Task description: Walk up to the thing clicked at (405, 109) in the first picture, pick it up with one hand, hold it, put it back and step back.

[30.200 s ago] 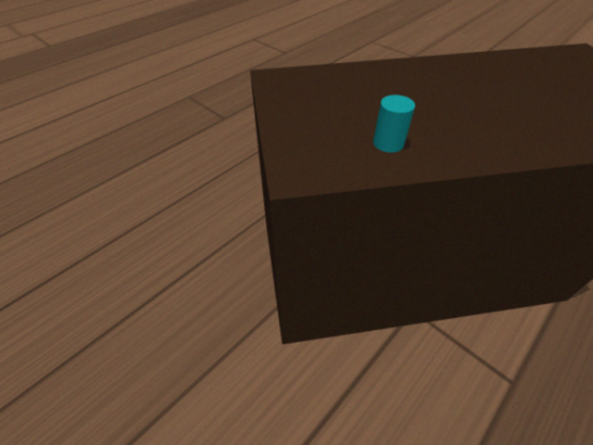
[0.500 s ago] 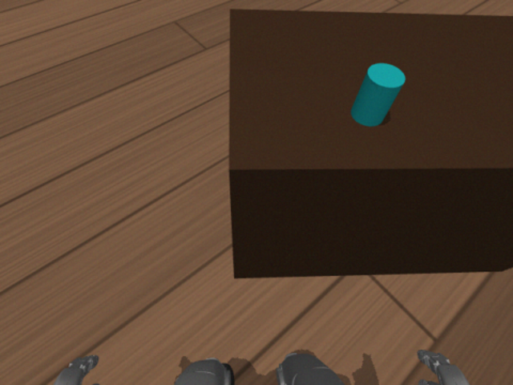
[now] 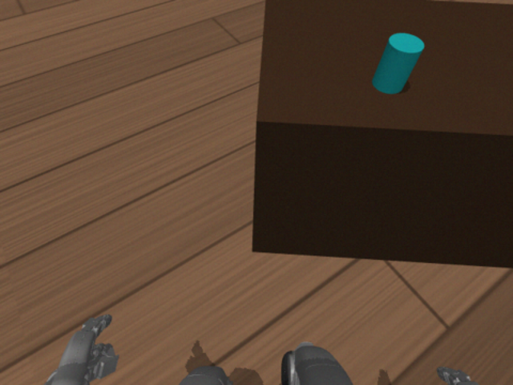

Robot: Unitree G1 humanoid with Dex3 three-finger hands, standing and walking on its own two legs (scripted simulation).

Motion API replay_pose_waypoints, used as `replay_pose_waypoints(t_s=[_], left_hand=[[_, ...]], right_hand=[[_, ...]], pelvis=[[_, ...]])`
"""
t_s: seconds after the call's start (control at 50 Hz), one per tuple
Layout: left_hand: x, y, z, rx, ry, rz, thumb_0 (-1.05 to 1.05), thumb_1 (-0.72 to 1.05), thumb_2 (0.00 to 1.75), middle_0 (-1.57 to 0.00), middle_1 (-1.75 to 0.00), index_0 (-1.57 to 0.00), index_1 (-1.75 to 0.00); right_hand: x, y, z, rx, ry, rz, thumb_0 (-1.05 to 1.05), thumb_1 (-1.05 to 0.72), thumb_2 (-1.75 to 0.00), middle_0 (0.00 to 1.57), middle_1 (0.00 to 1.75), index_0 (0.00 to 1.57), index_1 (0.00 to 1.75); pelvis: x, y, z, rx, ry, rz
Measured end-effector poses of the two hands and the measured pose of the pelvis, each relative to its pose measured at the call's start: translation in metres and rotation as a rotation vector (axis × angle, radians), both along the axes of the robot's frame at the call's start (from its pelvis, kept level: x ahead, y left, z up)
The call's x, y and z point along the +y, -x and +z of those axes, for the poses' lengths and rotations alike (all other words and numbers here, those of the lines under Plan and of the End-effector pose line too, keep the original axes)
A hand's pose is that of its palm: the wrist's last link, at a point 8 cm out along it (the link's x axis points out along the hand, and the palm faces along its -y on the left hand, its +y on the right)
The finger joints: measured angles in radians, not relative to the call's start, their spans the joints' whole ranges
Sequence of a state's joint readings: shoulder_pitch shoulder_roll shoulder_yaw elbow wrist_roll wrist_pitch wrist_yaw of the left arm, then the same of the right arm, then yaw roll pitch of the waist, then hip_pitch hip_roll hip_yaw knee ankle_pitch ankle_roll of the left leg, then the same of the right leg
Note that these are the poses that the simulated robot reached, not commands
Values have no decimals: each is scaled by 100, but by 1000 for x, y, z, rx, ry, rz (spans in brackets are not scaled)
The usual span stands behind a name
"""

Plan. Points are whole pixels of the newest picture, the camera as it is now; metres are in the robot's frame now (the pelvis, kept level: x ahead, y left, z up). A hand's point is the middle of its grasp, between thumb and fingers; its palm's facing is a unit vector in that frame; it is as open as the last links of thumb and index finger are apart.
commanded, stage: step back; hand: right
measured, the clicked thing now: (396, 64) +0.72 -0.30 +0.05
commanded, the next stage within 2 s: none
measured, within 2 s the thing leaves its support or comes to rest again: neither
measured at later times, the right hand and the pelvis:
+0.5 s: hand out of the picture -0.04 -0.31 -0.14, palm faces +0.05 +0.92 -0.39, open 7.4 cm; pelvis -0.15 -0.03 +0.01, yaw -6 degrees
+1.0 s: hand out of the picture -0.21 -0.31 -0.11, palm faces -0.02 +0.89 -0.45, open 7.4 cm; pelvis -0.31 -0.03 +0.01, yaw -3 degrees
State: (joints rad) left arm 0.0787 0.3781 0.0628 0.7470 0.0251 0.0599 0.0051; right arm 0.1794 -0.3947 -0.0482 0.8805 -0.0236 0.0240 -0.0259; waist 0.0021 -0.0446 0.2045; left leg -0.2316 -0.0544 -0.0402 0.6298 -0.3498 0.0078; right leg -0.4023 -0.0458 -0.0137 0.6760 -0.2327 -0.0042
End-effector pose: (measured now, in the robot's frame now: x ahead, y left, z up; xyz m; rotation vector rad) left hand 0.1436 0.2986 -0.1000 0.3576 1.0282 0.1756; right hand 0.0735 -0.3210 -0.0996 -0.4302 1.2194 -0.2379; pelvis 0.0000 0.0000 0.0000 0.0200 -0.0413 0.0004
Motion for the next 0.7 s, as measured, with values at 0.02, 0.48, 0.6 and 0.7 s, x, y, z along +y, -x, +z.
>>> replay_pose_waypoints(t_s=[0.02, 0.48, 0.6, 0.7], left_hand=[[2, 7, -4, 7, 8, 8, 0, 90, 90, -20, -30, -20, -30], [-25, 211, 5, 193, -37, 16, 1, 91, 90, -20, -30, -20, -30], [-26, 228, 21, 142, -64, 17, 1, 90, 90, -21, -30, -20, -30], [-17, 230, 14, 42, -66, 8, 1, 90, 90, -20, -30, -20, -30]], right_hand=[[5, 7, 2, 0, -1, 2, 0, -91, -90, 20, 30, 21, 30], [-32, 111, 2, -153, -44, -40, 0, -90, -90, 20, 30, 21, 30], [-32, 171, -2, -79, -58, -49, 0, -90, -90, 20, 30, 21, 30], [-21, 218, -9, 3, -43, -15, 1, -91, -90, 20, 30, 21, 30]], pelvis=[[2, 6, 0, -10, -13, -9], [-31, 144, 4, -1, 9, -94], [-32, 175, 12, 25, -14, -68], [-28, 210, 3, 25, 12, -11]])
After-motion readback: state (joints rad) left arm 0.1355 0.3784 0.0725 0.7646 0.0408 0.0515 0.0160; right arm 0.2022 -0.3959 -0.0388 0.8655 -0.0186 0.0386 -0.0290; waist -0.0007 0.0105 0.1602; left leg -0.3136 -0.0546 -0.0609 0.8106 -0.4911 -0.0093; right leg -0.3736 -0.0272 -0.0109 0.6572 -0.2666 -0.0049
